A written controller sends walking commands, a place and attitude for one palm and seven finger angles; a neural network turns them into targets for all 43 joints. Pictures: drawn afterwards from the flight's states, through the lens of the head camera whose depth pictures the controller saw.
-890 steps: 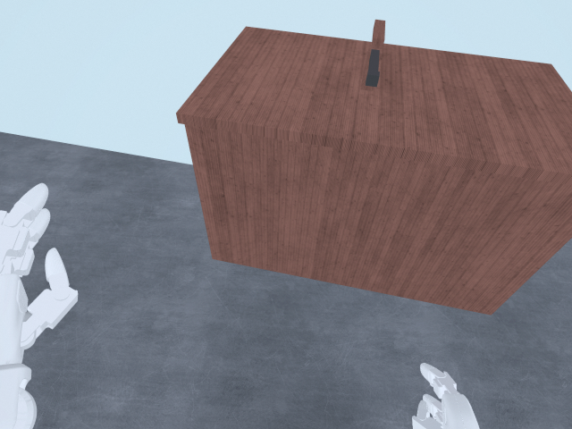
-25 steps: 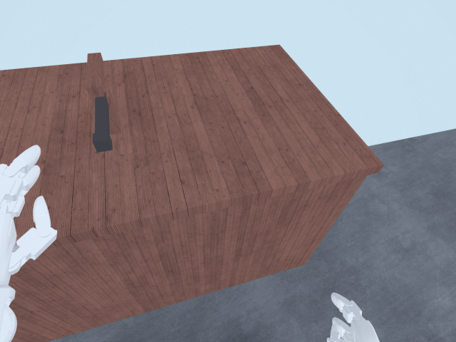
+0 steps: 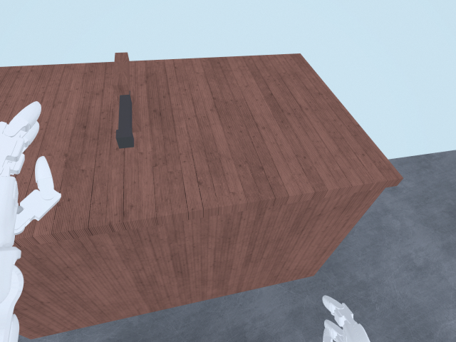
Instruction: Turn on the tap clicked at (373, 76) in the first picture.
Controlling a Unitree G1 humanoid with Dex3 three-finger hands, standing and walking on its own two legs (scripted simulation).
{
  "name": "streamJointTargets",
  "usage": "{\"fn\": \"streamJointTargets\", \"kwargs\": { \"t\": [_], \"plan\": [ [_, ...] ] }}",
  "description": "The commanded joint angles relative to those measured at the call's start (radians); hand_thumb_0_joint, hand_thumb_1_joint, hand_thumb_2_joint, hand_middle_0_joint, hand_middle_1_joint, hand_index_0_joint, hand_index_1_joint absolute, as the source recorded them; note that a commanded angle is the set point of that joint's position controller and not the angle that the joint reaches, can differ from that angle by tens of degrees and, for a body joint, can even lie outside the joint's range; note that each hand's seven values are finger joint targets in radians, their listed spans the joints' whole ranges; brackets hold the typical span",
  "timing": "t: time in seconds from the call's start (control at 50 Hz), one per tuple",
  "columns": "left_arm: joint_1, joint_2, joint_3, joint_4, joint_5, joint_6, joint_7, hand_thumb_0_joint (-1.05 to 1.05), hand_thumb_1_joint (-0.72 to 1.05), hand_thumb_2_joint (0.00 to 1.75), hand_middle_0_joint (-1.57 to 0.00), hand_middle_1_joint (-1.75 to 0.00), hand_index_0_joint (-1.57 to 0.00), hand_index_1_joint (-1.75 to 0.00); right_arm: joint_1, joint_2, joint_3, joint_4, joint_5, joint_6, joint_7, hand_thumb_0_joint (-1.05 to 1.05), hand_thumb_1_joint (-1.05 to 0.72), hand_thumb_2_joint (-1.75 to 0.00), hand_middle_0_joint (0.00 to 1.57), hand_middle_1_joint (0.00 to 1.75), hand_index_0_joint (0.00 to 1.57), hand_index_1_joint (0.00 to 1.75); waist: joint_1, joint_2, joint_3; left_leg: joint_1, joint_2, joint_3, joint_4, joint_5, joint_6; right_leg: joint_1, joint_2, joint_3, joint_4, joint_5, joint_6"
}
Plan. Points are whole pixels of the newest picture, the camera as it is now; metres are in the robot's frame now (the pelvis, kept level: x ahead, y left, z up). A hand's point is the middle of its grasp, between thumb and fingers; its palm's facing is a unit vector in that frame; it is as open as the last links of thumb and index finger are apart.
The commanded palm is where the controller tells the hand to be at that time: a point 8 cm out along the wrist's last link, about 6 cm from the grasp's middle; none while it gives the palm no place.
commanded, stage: come to a stop and stand still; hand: left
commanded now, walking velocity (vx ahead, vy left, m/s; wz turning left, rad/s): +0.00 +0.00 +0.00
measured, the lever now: (125, 138) +0.43 +0.27 +0.10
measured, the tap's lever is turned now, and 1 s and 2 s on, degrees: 0 0 0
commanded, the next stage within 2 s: look again from close up in 0.50 s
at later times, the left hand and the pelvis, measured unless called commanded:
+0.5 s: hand (80, 178) +0.26 +0.25 +0.18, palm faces +0.42 -0.85 -0.33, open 7.4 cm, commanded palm +0.20 +0.28 +0.19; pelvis +0.03 +0.00 +0.01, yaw -1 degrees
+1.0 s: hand (57, 188) +0.24 +0.27 +0.17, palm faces +0.41 -0.85 -0.33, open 7.4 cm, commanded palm +0.19 +0.30 +0.19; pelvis +0.02 +0.02 +0.01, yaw -1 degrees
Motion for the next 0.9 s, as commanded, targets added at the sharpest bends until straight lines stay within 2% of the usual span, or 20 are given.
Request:
{"fn": "streamJointTargets", "kwargs": {
  "t": [0.0, 0.02, 0.04, 0.08, 0.1, 0.14, 0.16, 0.18, 0.2, 0.22, 0.28, 0.3, 0.38, 0.5, 0.58, 0.66, 0.68, 0.76, 0.78, 0.88],
  "plan": [
    [-0.158, 0.090, 0.064, -0.081, -0.080, -0.075, 0.032, 0.00, 0.90, 0.90, -0.20, -0.30, -0.20, -0.30, -0.122, -0.144, -0.077, -0.180, 0.032, -0.071, -0.004, 0.00, -0.90, -0.90, 0.20, 0.30, 0.20, 0.30, -0.046, 0.374, -0.201, -0.030, 0.096, -0.043, -0.211, 0.350, -0.030, 0.154, -0.018, 0.056, 0.087, 0.090, -0.048],
    [-0.156, 0.095, 0.042, -0.158, -0.081, -0.084, 0.025, 0.00, 0.90, 0.90, -0.20, -0.30, -0.20, -0.30, -0.115, -0.145, -0.078, -0.175, 0.033, -0.062, 0.003, 0.00, -0.90, -0.90, 0.20, 0.30, 0.20, 0.30, -0.040, 0.414, -0.207, -0.039, 0.103, -0.053, -0.178, 0.386, -0.019, 0.138, -0.027, 0.055, 0.088, 0.075, -0.040],
    [-0.053, 0.074, 0.040, -0.174, -0.086, -0.084, 0.027, 0.00, 0.90, 0.90, -0.20, -0.30, -0.20, -0.30, -0.118, -0.141, -0.076, -0.179, 0.037, -0.052, 0.018, 0.00, -0.90, -0.90, 0.20, 0.30, 0.20, 0.30, -0.034, 0.364, -0.200, -0.068, 0.103, -0.038, -0.168, 0.361, -0.012, 0.187, -0.035, 0.054, 0.056, 0.102, -0.037],
    [0.095, 0.026, 0.007, -0.164, -0.092, -0.069, 0.029, 0.00, 0.90, 0.90, -0.20, -0.30, -0.20, -0.30, -0.125, -0.128, -0.070, -0.186, 0.048, -0.035, 0.034, 0.00, -0.90, -0.90, 0.20, 0.30, 0.20, 0.30, -0.034, 0.151, -0.209, -0.126, 0.073, -0.005, -0.139, 0.274, -0.010, 0.266, -0.047, 0.060, 0.003, 0.197, -0.028],
    [0.107, 0.049, 0.019, -0.191, -0.092, -0.064, 0.030, 0.00, 0.90, 0.90, -0.20, -0.30, -0.20, -0.30, -0.121, -0.136, -0.072, -0.197, 0.049, -0.027, 0.032, 0.00, -0.90, -0.90, 0.20, 0.30, 0.20, 0.30, -0.033, -0.013, -0.221, -0.149, 0.061, -0.010, -0.123, 0.215, -0.010, 0.287, -0.056, 0.077, -0.028, 0.180, -0.020],
    [0.136, 0.122, 0.102, -0.149, -0.100, -0.053, 0.040, 0.00, 0.90, 0.90, -0.20, -0.30, -0.20, -0.30, -0.126, -0.140, -0.082, -0.196, 0.045, -0.011, 0.009, 0.00, -0.90, -0.90, 0.20, 0.30, 0.20, 0.30, -0.034, -0.281, -0.218, -0.138, 0.020, -0.013, -0.086, 0.045, -0.004, 0.234, -0.095, 0.159, -0.143, 0.011, -0.022],
    [0.135, 0.144, 0.136, -0.146, -0.104, -0.050, 0.041, 0.00, 0.90, 0.90, -0.20, -0.30, -0.20, -0.30, -0.128, -0.138, -0.082, -0.198, 0.044, -0.002, -0.001, 0.00, -0.90, -0.90, 0.20, 0.30, 0.20, 0.30, -0.037, -0.342, -0.210, -0.117, 0.001, -0.017, -0.076, -0.008, -0.001, 0.176, -0.118, 0.196, -0.201, -0.112, -0.032],
    [0.141, 0.200, 0.196, -0.157, -0.104, -0.044, 0.050, 0.00, 0.90, 0.90, -0.20, -0.30, -0.20, -0.30, -0.144, -0.139, -0.079, -0.193, 0.045, 0.011, -0.010, 0.00, -0.90, -0.90, 0.20, 0.30, 0.20, 0.30, -0.040, -0.277, -0.203, -0.082, -0.007, -0.005, -0.099, -0.002, 0.001, 0.131, -0.124, 0.198, -0.216, -0.159, -0.044],
    [0.133, 0.170, 0.179, -0.167, -0.107, -0.048, 0.047, 0.00, 0.90, 0.90, -0.20, -0.30, -0.20, -0.30, -0.158, -0.129, -0.071, -0.200, 0.043, 0.017, -0.019, 0.00, -0.90, -0.90, 0.20, 0.30, 0.20, 0.30, -0.044, -0.220, -0.194, -0.067, 0.002, -0.011, -0.130, 0.009, 0.008, 0.108, -0.123, 0.182, -0.213, -0.196, -0.038],
    [0.113, 0.174, 0.181, -0.203, -0.105, -0.054, 0.046, 0.00, 0.90, 0.90, -0.20, -0.30, -0.20, -0.30, -0.165, -0.133, -0.070, -0.203, 0.039, 0.017, -0.027, 0.00, -0.90, -0.90, 0.20, 0.30, 0.20, 0.30, -0.044, -0.110, -0.192, -0.057, 0.009, -0.010, -0.167, 0.034, 0.009, 0.108, -0.103, 0.179, -0.194, -0.188, -0.032],
    [0.016, 0.196, 0.175, -0.355, -0.092, -0.071, 0.050, 0.00, 0.90, 0.90, -0.20, -0.30, -0.20, -0.30, -0.184, -0.131, -0.060, -0.197, 0.029, 0.010, -0.033, 0.00, -0.90, -0.90, 0.20, 0.30, 0.20, 0.30, -0.041, 0.176, -0.206, -0.016, 0.049, -0.008, -0.214, 0.173, 0.010, 0.141, -0.050, 0.122, -0.098, 0.012, -0.018],
    [0.022, 0.177, 0.159, -0.340, -0.088, -0.075, 0.055, 0.00, 0.90, 0.90, -0.20, -0.30, -0.20, -0.30, -0.180, -0.134, -0.063, -0.197, 0.026, 0.003, -0.036, 0.00, -0.90, -0.90, 0.20, 0.30, 0.20, 0.30, -0.040, 0.196, -0.218, -0.046, 0.066, -0.019, -0.203, 0.201, 0.012, 0.190, -0.060, 0.089, -0.078, 0.063, -0.013],
    [0.002, 0.120, 0.076, -0.399, -0.080, -0.065, 0.065, 0.00, 0.90, 0.90, -0.20, -0.30, -0.20, -0.30, -0.174, -0.135, -0.068, -0.195, 0.030, -0.027, -0.025, 0.00, -0.90, -0.90, 0.20, 0.30, 0.20, 0.30, -0.043, 0.149, -0.270, 0.017, 0.041, 0.008, -0.138, 0.338, -0.010, 0.238, -0.063, 0.090, -0.065, 0.290, -0.019],
    [0.118, 0.083, 0.065, -0.263, -0.080, -0.042, 0.072, 0.00, 0.90, 0.90, -0.20, -0.30, -0.20, -0.30, -0.147, -0.153, -0.082, -0.184, 0.032, -0.004, -0.020, 0.00, -0.90, -0.90, 0.20, 0.30, 0.20, 0.30, -0.048, 0.047, -0.194, -0.067, 0.046, -0.013, -0.180, 0.238, -0.017, 0.236, -0.055, 0.080, -0.093, 0.180, -0.012],
    [0.108, 0.124, 0.105, -0.268, -0.081, -0.041, 0.066, 0.00, 0.90, 0.90, -0.20, -0.30, -0.20, -0.30, -0.165, -0.151, -0.078, -0.192, 0.036, 0.016, -0.021, 0.00, -0.90, -0.90, 0.20, 0.30, 0.20, 0.30, -0.047, 0.081, -0.162, -0.095, 0.051, -0.011, -0.216, 0.234, -0.015, 0.231, -0.035, 0.067, -0.091, 0.164, -0.006],
    [0.083, 0.112, 0.085, -0.303, -0.081, -0.044, 0.062, 0.00, 0.90, 0.90, -0.20, -0.30, -0.20, -0.30, -0.158, -0.146, -0.077, -0.207, 0.032, 0.018, -0.020, 0.00, -0.90, -0.90, 0.20, 0.30, 0.20, 0.30, -0.044, 0.063, -0.178, -0.108, 0.057, -0.010, -0.212, 0.230, -0.009, 0.270, -0.039, 0.059, -0.092, 0.187, -0.001],
    [0.061, 0.131, 0.092, -0.347, -0.081, -0.046, 0.061, 0.00, 0.90, 0.90, -0.20, -0.30, -0.20, -0.30, -0.172, -0.143, -0.072, -0.205, 0.033, 0.016, -0.020, 0.00, -0.90, -0.90, 0.20, 0.30, 0.20, 0.30, -0.045, 0.097, -0.184, -0.085, 0.052, -0.005, -0.217, 0.256, -0.013, 0.261, -0.032, 0.050, -0.085, 0.209, 0.000],
    [0.054, 0.113, 0.068, -0.360, -0.076, -0.046, 0.067, 0.00, 0.90, 0.90, -0.20, -0.30, -0.20, -0.30, -0.158, -0.145, -0.075, -0.203, 0.029, 0.005, -0.018, 0.00, -0.90, -0.90, 0.20, 0.30, 0.20, 0.30, -0.041, 0.098, -0.192, -0.096, 0.057, -0.008, -0.218, 0.215, -0.008, 0.279, -0.036, 0.051, -0.091, 0.185, 0.004],
    [0.034, 0.121, 0.069, -0.391, -0.074, -0.046, 0.067, 0.00, 0.90, 0.90, -0.20, -0.30, -0.20, -0.30, -0.166, -0.145, -0.071, -0.198, 0.031, 0.003, -0.017, 0.00, -0.90, -0.90, 0.20, 0.30, 0.20, 0.30, -0.044, 0.145, -0.190, -0.084, 0.050, -0.008, -0.228, 0.229, -0.014, 0.267, -0.027, 0.048, -0.082, 0.189, 0.002],
    [0.044, 0.115, 0.070, -0.338, -0.068, -0.041, 0.072, 0.00, 0.90, 0.90, -0.20, -0.30, -0.20, -0.30, -0.160, -0.145, -0.071, -0.189, 0.033, 0.003, -0.016, 0.00, -0.90, -0.90, 0.20, 0.30, 0.20, 0.30, -0.040, 0.131, -0.157, -0.131, 0.059, -0.021, -0.256, 0.160, -0.013, 0.277, -0.019, 0.039, -0.084, 0.129, 0.008]
  ]
}}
